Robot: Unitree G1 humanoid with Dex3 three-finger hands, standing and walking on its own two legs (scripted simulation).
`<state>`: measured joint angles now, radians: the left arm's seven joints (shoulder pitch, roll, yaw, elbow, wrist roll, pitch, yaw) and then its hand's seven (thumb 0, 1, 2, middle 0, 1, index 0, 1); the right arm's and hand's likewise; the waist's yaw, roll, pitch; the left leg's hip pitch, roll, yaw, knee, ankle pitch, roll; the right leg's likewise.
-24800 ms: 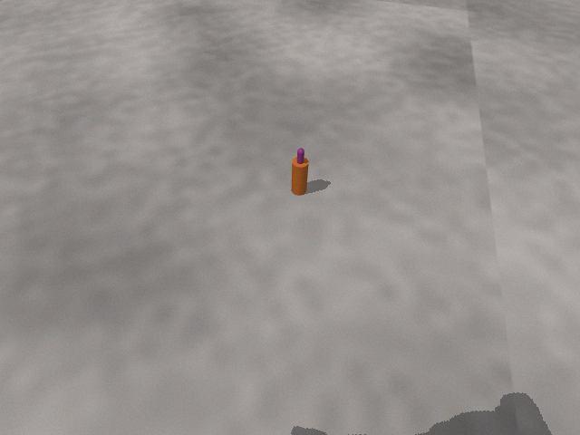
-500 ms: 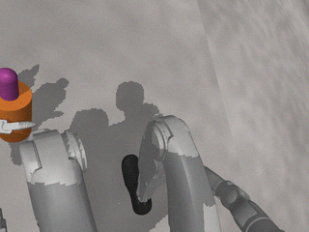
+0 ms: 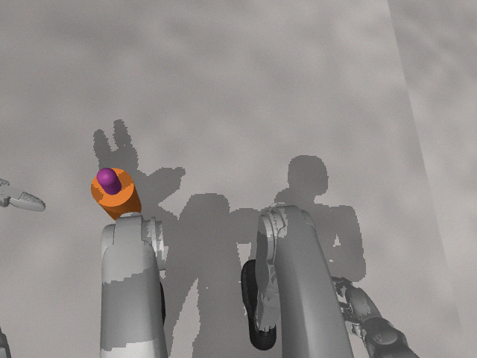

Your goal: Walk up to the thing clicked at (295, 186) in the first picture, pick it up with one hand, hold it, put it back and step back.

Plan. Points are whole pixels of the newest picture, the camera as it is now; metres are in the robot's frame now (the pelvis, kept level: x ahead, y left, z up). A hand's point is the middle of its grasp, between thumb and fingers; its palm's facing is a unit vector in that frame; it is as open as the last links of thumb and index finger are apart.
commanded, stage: home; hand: left
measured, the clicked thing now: (117, 194) +0.39 +0.20 -0.22
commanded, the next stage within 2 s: none
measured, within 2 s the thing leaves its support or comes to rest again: neither
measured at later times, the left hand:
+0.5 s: hand out of the picture +0.30 +0.27 +0.12, palm faces +0.20 -0.89 -0.42, open 17.7 cm
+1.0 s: hand out of the picture +0.25 +0.21 +0.31, palm faces +0.22 -0.92 -0.31, open 17.7 cm
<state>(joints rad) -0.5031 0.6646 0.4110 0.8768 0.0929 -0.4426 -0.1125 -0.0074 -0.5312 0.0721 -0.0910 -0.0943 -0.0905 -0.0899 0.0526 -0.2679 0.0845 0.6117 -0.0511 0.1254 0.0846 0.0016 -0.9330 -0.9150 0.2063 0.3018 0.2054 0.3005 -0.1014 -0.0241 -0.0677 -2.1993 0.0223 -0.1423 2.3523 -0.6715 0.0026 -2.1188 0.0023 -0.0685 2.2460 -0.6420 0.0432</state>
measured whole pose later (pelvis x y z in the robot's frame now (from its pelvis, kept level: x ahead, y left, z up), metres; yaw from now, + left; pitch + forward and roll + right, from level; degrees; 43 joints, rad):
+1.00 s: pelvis +0.10 +0.00 +0.36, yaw +7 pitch +10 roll -2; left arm 0.44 0.22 -0.02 0.00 -0.02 0.28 0.17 0.00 -0.59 0.03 -0.05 -0.05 -0.05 -0.05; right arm 0.29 -0.20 0.03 0.48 0.04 -0.05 -0.18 0.01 -0.90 -0.91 0.21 0.30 0.21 0.30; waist -0.03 0.05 -0.15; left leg -0.70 0.04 -0.02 1.02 -0.50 -0.01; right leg -0.66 -0.01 -0.03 0.96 -0.47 0.03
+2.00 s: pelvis +0.08 -0.01 +0.37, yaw +8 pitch +7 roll -1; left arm 0.46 0.21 -0.02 0.01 -0.01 0.25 0.13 -0.01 -0.57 0.04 -0.05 -0.05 -0.05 -0.05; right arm 0.28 -0.21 0.03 0.51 0.02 -0.13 -0.17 0.01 -0.90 -0.90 0.21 0.30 0.20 0.30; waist -0.02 0.04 -0.10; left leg -0.62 0.04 -0.03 0.95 -0.45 -0.03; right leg -0.59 -0.01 -0.04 0.92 -0.44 0.01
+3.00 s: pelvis +0.09 +0.00 +0.37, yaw +7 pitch +7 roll -2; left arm 0.47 0.21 -0.01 -0.01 -0.01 0.25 0.14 -0.01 -0.47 0.14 -0.11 -0.14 -0.11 -0.14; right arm 0.28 -0.21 0.02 0.51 0.01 -0.13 -0.17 0.01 -0.90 -0.90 0.21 0.30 0.20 0.30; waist -0.01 0.04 -0.10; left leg -0.62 0.04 -0.03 0.96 -0.46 -0.02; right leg -0.58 -0.02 -0.04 0.91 -0.44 0.02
